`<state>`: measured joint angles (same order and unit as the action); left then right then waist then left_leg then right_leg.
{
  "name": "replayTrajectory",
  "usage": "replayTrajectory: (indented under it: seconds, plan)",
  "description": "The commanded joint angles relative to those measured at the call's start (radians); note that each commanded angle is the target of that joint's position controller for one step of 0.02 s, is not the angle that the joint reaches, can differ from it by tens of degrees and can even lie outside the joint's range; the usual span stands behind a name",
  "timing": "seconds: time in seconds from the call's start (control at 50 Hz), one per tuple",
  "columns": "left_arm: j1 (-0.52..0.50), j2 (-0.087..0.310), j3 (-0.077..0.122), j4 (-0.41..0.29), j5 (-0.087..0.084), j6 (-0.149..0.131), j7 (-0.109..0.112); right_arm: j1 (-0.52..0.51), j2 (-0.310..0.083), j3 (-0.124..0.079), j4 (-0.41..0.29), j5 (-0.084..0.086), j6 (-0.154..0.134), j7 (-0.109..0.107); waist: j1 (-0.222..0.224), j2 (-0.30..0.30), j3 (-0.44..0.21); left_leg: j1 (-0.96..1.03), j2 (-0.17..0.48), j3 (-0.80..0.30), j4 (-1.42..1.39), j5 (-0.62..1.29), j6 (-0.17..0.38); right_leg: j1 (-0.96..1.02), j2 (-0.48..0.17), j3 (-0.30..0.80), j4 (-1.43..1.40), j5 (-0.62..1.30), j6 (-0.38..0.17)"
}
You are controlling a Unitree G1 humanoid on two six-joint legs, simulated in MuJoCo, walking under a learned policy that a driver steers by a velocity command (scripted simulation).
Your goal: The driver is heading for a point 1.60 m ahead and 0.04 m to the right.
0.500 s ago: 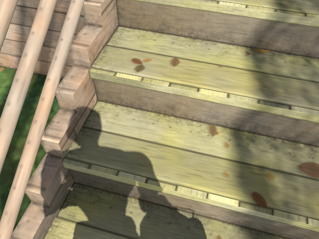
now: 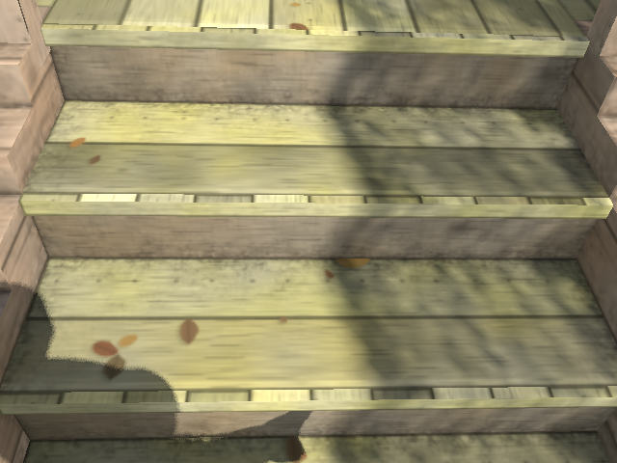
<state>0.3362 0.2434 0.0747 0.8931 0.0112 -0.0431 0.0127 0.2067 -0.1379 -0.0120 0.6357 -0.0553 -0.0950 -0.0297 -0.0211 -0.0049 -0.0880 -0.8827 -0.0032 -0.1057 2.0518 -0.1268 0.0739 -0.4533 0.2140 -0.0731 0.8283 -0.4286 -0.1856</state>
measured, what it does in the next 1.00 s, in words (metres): climbs: left foot 0.17 m higher, then right foot 0.17 m higher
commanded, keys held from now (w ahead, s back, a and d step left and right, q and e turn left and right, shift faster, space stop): w+e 0.22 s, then w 0.58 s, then w+q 0.20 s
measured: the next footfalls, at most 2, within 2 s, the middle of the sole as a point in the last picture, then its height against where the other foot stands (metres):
left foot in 0.28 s outside the picture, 0.17 m higher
right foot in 0.78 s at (424, 338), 0.17 m higher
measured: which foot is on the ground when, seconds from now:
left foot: up 0.00-0.26, down 0.28-0.80, up 0.82-1.00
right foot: down 0.00-0.28, up 0.30-0.76, down 0.78-1.00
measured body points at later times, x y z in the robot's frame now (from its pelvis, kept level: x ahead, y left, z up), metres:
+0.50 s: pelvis +0.30 +0.04 +0.19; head +0.31 +0.04 +0.64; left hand +0.54 +0.21 +0.11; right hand +0.27 -0.23 +0.05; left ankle +0.33 +0.13 -0.52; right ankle +0.26 -0.09 -0.27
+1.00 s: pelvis +0.57 -0.09 +0.34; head +0.56 -0.09 +0.79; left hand +0.69 +0.15 +0.22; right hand +0.67 -0.37 +0.25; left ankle +0.54 +0.04 -0.13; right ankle +0.59 -0.19 -0.35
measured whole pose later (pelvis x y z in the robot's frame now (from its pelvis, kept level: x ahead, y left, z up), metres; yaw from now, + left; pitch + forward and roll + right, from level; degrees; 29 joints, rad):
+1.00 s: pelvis +0.57 -0.09 +0.34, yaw -10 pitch +2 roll -2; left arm 0.26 0.22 0.09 0.89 0.04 -0.07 -0.01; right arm 0.21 -0.19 -0.10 0.68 -0.01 -0.08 -0.02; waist -0.02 0.04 -0.05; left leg -0.84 0.00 -0.07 1.93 -0.09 0.10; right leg -0.49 -0.04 -0.22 0.82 -0.37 -0.06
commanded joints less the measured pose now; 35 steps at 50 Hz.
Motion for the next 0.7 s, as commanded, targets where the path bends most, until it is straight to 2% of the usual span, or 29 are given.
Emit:
replayTrajectory:
  seconds: [0.02, 0.04, 0.06, 0.08, 0.1, 0.12, 0.16, 0.2, 0.22, 0.24, 0.26, 0.28, 0.3, 0.32, 0.34, 0.36, 0.38, 0.42, 0.44, 0.46, 0.48, 0.52, 0.54, 0.58, 0.62, 0.64, 0.66, 0.68, 0.7]
  plan:
    - [0.02, -0.035, -0.018, -0.008, -0.017, -0.058, -0.018, -0.006, 0.018, 0.032, -0.069, 0.001, 0.02, -0.006, -0.046, 0.117, 0.237, -0.293, 0.053, 0.063, -0.104, -0.047, -0.01, -0.062, -0.21, 0.371, -0.414, 0.174, -0.001]
    - [0.023, -0.022, -0.017, -0.004, -0.001, -0.061, -0.016, -0.071, -0.003, 0.035, -0.086, -0.004, 0.023, -0.009, -0.034, 0.106, 0.235, -0.234, 0.047, 0.116, -0.22, 0.008, -0.027, -0.112, -0.174, 0.322, -0.405, 0.282, 0.01]
    - [0.131, -0.003, -0.018, 0.022, 0.013, -0.073, -0.013, -0.174, 0.038, 0.047, -0.111, 0.008, 0.024, -0.014, 0.035, -0.005, 0.187, -0.362, 0.013, 0.209, 0.009, -0.077, -0.032, -0.001, -0.217, 0.398, -0.435, 0.471, -0.016]
    - [0.195, 0.02, -0.01, 0.032, 0.019, -0.082, -0.019, -0.231, 0.051, 0.055, -0.149, 0.0, 0.026, -0.015, 0.07, -0.096, 0.132, -0.532, 0.03, 0.195, 0.186, -0.188, -0.024, 0.193, -0.26, 0.476, -0.448, 0.563, -0.013]
    - [0.209, 0.063, 0.004, 0.035, 0.027, -0.084, -0.015, -0.298, 0.076, 0.066, -0.193, -0.006, 0.016, -0.019, 0.071, -0.125, 0.118, -0.63, 0.045, 0.16, 0.183, -0.23, -0.012, 0.275, -0.285, 0.477, -0.451, 0.527, -0.017]
    - [0.24, 0.058, 0.01, 0.049, 0.008, -0.079, -0.015, -0.396, 0.088, 0.081, -0.25, -0.013, 0.008, -0.017, 0.088, -0.126, 0.148, -0.619, 0.057, 0.142, 0.027, -0.289, 0.008, 0.264, -0.26, 0.476, -0.494, 0.421, -0.014]
    - [0.28, 0.069, 0.022, 0.051, 0.014, -0.061, 0.012, -0.572, 0.079, 0.088, -0.325, -0.017, -0.003, 0.003, 0.139, -0.078, 0.156, -0.595, 0.058, 0.159, -0.169, -0.354, 0.016, 0.298, -0.265, 0.505, -0.601, 0.434, -0.052]
    - [0.183, 0.044, 0.022, -0.013, -0.015, -0.04, 0.035, -0.495, 0.105, 0.098, -0.29, -0.008, 0.026, 0.017, 0.076, -0.023, 0.023, 0.038, 0.021, 0.265, -0.61, -0.236, 0.028, 0.123, -0.285, 0.362, -0.78, 0.984, -0.028]
    - [0.117, 0.092, 0.035, -0.052, 0.003, -0.046, 0.041, -0.328, 0.075, 0.085, -0.235, 0.014, 0.024, -0.007, -0.002, -0.08, -0.117, 0.35, -0.028, 0.271, -0.707, -0.23, 0.048, 0.089, -0.296, 0.303, -0.655, 1.515, 0.008]
    - [0.118, 0.135, 0.05, -0.066, -0.009, -0.066, 0.037, -0.176, 0.004, 0.05, -0.184, 0.039, 0.028, -0.028, -0.07, -0.121, -0.279, 0.537, -0.052, 0.232, -0.78, -0.219, 0.053, 0.207, -0.312, 0.325, -0.516, 1.807, 0.034]
    - [0.059, 0.192, 0.071, -0.082, -0.01, -0.089, 0.033, 0.012, -0.092, 0.005, -0.142, 0.067, 0.042, -0.035, -0.156, -0.215, -0.356, 0.561, -0.049, 0.171, -0.9, -0.358, 0.064, 0.359, -0.343, 0.342, -0.302, 1.916, 0.025]
    - [-0.01, 0.185, 0.075, -0.105, -0.018, -0.113, 0.014, 0.119, -0.176, -0.032, -0.103, 0.051, 0.029, -0.028, -0.226, -0.1, -0.373, 0.658, -0.043, 0.122, -1.114, -0.339, 0.084, 0.361, -0.31, 0.324, -0.054, 1.782, 0.04]
    - [-0.011, 0.08, 0.057, -0.143, -0.048, -0.124, -0.025, 0.198, -0.238, -0.056, -0.042, 0.019, 0.01, -0.03, -0.199, 0.218, -0.416, 0.942, 0.225, -0.335, -1.344, -0.309, 0.214, 0.016, -0.128, 0.296, 0.366, 0.935, 0.102]
    - [0.081, 0.024, 0.041, -0.157, -0.018, -0.129, -0.045, 0.147, -0.286, -0.083, -0.003, 0.053, 0.033, -0.034, -0.107, 0.385, -0.416, 0.914, 0.376, -0.776, -1.635, 0.068, 0.299, -0.122, -0.015, 0.255, 0.795, 0.296, 0.142]
    - [0.103, -0.02, 0.034, -0.182, 0.025, -0.107, -0.054, 0.033, -0.174, -0.065, 0.006, 0.074, 0.035, -0.027, -0.021, 0.167, -0.286, 0.803, 0.361, -0.698, -1.563, -0.033, 0.289, -0.236, -0.088, 0.249, 0.988, 0.345, 0.125]
    - [0.032, -0.077, 0.017, -0.202, 0.048, -0.081, -0.052, 0.03, -0.084, -0.049, 0.077, 0.088, 0.027, -0.023, 0.001, 0.023, -0.14, 0.699, 0.325, -0.578, -1.518, -0.136, 0.252, -0.357, -0.119, 0.196, 1.042, 0.358, 0.11]
    - [-0.035, -0.112, -0.004, -0.24, 0.062, -0.061, -0.041, 0.053, -0.039, -0.04, 0.131, 0.064, 0.009, -0.019, 0.012, -0.083, -0.032, 0.615, 0.296, -0.428, -1.524, -0.191, 0.195, -0.454, -0.142, 0.215, 1.067, 0.315, 0.083]
    - [-0.101, -0.175, -0.044, -0.293, 0.052, -0.016, -0.012, 0.119, 0.002, -0.03, 0.251, 0.028, -0.04, 0.008, 0.027, -0.029, 0.069, 0.551, 0.252, -0.293, -1.602, -0.189, 0.15, -0.619, -0.138, 0.253, 1.299, 0.211, 0.036]
    - [-0.111, -0.201, -0.058, -0.32, 0.035, 0.008, -0.006, 0.157, 0.001, -0.03, 0.305, 0.026, -0.059, 0.026, 0.05, 0.014, 0.107, 0.541, 0.238, -0.209, -1.63, -0.136, 0.134, -0.675, -0.127, 0.27, 1.34, 0.166, 0.022]
    - [-0.105, -0.208, -0.068, -0.34, 0.039, 0.013, -0.002, 0.161, -0.023, -0.039, 0.318, 0.034, -0.062, 0.042, 0.083, 0.01, 0.126, 0.534, 0.237, -0.151, -1.643, -0.053, 0.124, -0.725, -0.143, 0.285, 1.356, 0.163, 0.019]
    - [-0.136, -0.188, -0.065, -0.351, 0.032, 0.029, -0.007, 0.138, -0.016, -0.034, 0.327, 0.045, -0.07, 0.048, 0.1, 0.013, 0.144, 0.504, 0.239, -0.09, -1.676, -0.101, 0.104, -0.746, -0.172, 0.312, 1.259, 0.147, 0.033]
    - [-0.238, -0.113, -0.059, -0.392, 0.027, 0.038, -0.008, 0.036, -0.054, -0.026, 0.299, 0.038, -0.056, 0.035, 0.13, -0.034, 0.185, 0.347, 0.197, 0.036, -1.754, -0.102, 0.096, -0.618, -0.194, 0.239, 0.954, 0.271, 0.075]
    - [-0.254, -0.128, -0.059, -0.376, 0.011, 0.045, -0.003, 0.082, -0.064, -0.022, 0.308, 0.025, -0.054, 0.025, 0.104, 0.01, 0.143, 0.371, 0.207, 0.033, -1.77, -0.066, 0.144, -0.616, -0.165, 0.152, 1.082, 0.319, 0.075]
    - [-0.358, -0.174, -0.069, -0.428, 0.039, 0.046, 0.008, 0.187, -0.154, -0.041, 0.333, 0.041, -0.076, 0.013, 0.062, 0.075, 0.136, 0.567, 0.236, -0.06, -1.82, -0.145, 0.187, -0.843, -0.186, 0.134, 1.257, 0.221, 0.063]
    - [-0.487, -0.186, -0.083, -0.489, 0.037, 0.035, 0.014, 0.28, -0.162, -0.045, 0.347, 0.044, -0.081, 0.005, 0.033, 0.054, 0.207, 0.778, 0.272, -0.107, -1.887, -0.286, 0.165, -1.106, -0.243, 0.146, 1.288, 0.064, 0.061]
    - [-0.536, -0.155, -0.087, -0.519, 0.058, 0.009, 0.001, 0.295, -0.155, -0.048, 0.356, 0.018, -0.082, -0.006, 0.012, 0.055, 0.179, 0.849, 0.248, -0.08, -1.919, -0.322, 0.138, -1.103, -0.305, 0.093, 1.14, 0.04, 0.074]
    - [-0.656, -0.157, -0.092, -0.572, 0.056, 0.003, -0.002, 0.324, -0.124, -0.044, 0.365, 0.025, -0.072, -0.014, -0.002, 0.087, 0.188, 0.854, 0.259, -0.066, -1.978, -0.266, 0.109, -1.08, -0.343, 0.072, 1.074, 0.009, 0.082]
    - [-0.662, -0.143, -0.093, -0.569, 0.051, -0.007, -0.01, 0.318, -0.122, -0.045, 0.367, 0.025, -0.064, -0.022, -0.01, 0.096, 0.176, 0.891, 0.25, -0.028, -1.976, -0.154, 0.109, -1.06, -0.357, 0.05, 1.018, -0.012, 0.091]
    - [-0.635, -0.15, -0.11, -0.569, 0.033, -0.003, -0.033, 0.31, -0.155, -0.062, 0.345, 0.025, -0.058, -0.03, -0.03, 0.081, 0.112, 0.846, 0.217, 0.041, -2.079, -0.024, 0.15, -0.806, -0.371, -0.021, 0.742, -0.021, 0.095]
